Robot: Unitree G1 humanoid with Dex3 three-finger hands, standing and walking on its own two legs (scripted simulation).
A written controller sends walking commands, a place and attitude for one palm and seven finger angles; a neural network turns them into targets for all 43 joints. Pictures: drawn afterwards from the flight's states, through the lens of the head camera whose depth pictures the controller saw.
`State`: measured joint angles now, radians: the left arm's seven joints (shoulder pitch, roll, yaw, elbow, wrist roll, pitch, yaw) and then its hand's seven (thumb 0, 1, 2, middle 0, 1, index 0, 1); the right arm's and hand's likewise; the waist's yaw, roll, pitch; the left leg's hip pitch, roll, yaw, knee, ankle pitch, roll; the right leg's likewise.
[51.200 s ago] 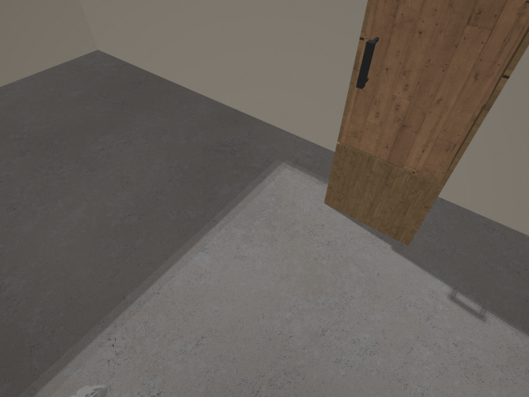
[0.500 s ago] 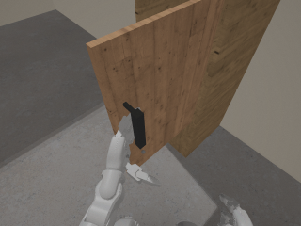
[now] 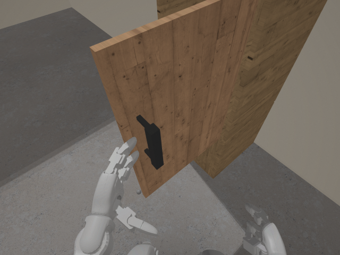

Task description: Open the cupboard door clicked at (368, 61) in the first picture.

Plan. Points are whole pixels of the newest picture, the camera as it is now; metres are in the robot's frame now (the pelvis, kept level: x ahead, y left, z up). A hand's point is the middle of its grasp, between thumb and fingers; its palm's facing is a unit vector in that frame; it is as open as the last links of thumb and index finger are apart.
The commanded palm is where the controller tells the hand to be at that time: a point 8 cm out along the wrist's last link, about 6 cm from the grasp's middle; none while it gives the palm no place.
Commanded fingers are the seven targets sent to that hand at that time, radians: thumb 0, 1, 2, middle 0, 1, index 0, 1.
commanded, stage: slide the hand sideways off the handle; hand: left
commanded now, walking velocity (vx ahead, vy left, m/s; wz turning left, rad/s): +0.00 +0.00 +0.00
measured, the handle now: (149, 143) +0.35 +0.07 +0.07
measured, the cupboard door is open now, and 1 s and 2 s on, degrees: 90 90 90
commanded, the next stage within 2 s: draw the hand back to the body in 0.30 s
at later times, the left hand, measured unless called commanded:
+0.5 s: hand (118, 205) +0.21 +0.12 +0.07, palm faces -0.10 -0.99 -0.04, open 16.3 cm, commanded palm +0.19 +0.18 +0.08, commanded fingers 0.00 -0.50 0.30 -0.15 -0.30 -0.15 -0.30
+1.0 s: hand (67, 197) +0.20 +0.19 +0.13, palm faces +0.07 -0.97 -0.22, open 15.7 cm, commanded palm +0.17 +0.25 +0.15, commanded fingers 0.00 -0.12 0.47 -0.16 -0.30 -0.16 -0.30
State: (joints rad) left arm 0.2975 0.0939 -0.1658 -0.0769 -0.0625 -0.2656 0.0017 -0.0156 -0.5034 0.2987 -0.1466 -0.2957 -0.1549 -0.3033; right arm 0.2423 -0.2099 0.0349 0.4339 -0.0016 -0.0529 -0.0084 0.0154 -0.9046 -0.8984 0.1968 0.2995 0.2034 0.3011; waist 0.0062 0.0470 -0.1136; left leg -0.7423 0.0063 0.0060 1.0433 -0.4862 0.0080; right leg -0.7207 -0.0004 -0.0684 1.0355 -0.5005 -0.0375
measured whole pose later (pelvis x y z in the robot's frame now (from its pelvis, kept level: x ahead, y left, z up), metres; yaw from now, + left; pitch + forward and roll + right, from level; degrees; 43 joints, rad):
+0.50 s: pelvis +0.00 -0.01 -0.01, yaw +0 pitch +12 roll -1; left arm 0.45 0.18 -0.02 -0.20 -0.18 -0.31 -0.17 -0.02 -0.50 0.30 -0.15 -0.30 -0.15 -0.30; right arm 0.26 -0.24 0.01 0.44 0.02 -0.11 -0.05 0.02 -0.91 -0.90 0.20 0.30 0.20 0.30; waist 0.01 0.06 -0.13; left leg -0.80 0.02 -0.02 1.10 -0.51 -0.01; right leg -0.76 0.01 -0.09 1.08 -0.53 -0.05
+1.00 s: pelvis +0.01 +0.01 +0.03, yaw +0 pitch +4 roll -2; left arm 0.53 0.28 0.09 -0.38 -0.14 -0.10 -0.07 -0.02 -0.40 0.34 -0.15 -0.30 -0.16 -0.30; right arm 0.27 -0.23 0.05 0.47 0.03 -0.13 -0.09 0.02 -0.90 -0.90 0.20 0.30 0.20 0.30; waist 0.03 0.06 -0.10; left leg -0.52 0.01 0.00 0.89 -0.44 0.02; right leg -0.48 0.01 -0.07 0.84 -0.43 -0.02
